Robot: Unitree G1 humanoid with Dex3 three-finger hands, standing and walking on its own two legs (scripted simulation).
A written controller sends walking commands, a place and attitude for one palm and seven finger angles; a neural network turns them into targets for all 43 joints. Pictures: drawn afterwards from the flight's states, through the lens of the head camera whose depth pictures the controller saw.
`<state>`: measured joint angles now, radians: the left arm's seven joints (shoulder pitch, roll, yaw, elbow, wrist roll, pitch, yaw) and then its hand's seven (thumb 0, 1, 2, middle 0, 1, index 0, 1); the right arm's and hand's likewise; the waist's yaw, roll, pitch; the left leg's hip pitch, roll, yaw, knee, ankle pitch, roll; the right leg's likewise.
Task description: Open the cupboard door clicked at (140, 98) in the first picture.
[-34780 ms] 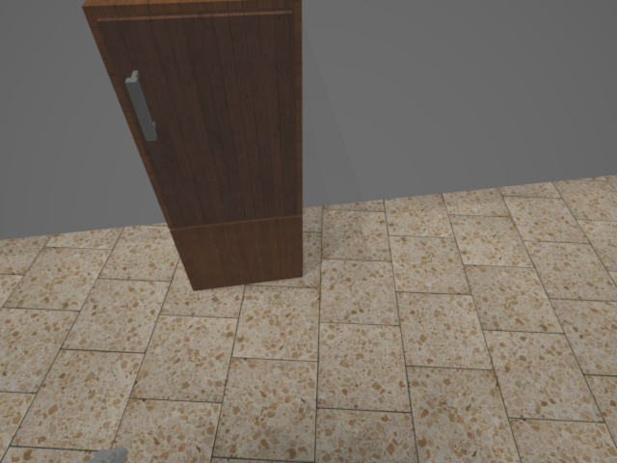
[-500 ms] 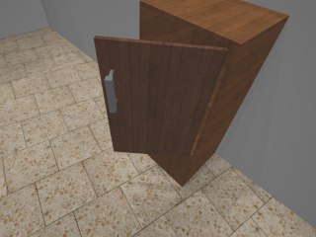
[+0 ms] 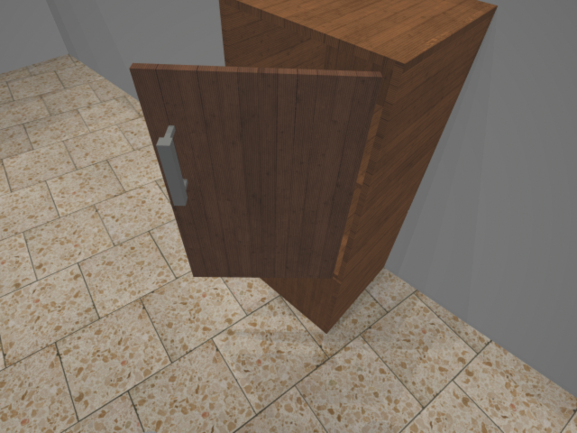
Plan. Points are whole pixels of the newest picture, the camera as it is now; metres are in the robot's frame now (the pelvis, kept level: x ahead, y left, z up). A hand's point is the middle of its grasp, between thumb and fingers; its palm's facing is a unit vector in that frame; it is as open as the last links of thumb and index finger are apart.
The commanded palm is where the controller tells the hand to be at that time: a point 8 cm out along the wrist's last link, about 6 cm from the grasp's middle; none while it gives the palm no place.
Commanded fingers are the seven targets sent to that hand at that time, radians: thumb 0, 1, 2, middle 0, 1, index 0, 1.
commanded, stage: come to a stop and stand still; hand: left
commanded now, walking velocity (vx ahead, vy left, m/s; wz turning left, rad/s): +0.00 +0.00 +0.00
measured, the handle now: (175, 166) +0.54 +0.23 +0.05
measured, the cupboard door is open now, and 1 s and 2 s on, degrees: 43 43 43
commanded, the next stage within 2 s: look again from close up in 0.56 s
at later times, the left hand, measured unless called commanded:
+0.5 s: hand out of the picture -0.05 +0.12 -0.16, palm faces +0.05 -0.98 -0.20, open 7.4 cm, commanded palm none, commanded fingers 0.00 0.90 0.90 -0.20 -0.30 -0.20 -0.30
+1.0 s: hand out of the picture -0.01 +0.13 -0.16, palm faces +0.06 -0.98 -0.18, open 7.3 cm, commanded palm none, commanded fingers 0.00 0.90 0.90 -0.20 -0.30 -0.20 -0.30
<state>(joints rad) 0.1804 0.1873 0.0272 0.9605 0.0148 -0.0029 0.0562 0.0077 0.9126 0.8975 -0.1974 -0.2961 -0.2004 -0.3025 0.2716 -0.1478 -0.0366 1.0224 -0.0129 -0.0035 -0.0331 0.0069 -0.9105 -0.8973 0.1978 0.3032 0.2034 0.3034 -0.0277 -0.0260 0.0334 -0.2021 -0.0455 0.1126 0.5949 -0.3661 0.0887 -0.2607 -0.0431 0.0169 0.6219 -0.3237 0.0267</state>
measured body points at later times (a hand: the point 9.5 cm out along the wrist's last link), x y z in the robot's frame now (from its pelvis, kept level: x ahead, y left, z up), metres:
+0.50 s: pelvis -0.03 -0.05 +0.01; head -0.03 -0.06 +0.46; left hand -0.05 +0.17 -0.14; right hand -0.05 -0.27 -0.15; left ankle -0.03 +0.06 -0.73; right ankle +0.00 -0.14 -0.73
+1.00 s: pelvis -0.01 -0.04 +0.01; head +0.00 -0.04 +0.46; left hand -0.02 +0.18 -0.15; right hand -0.01 -0.24 -0.15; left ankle -0.03 +0.06 -0.73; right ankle +0.00 -0.14 -0.73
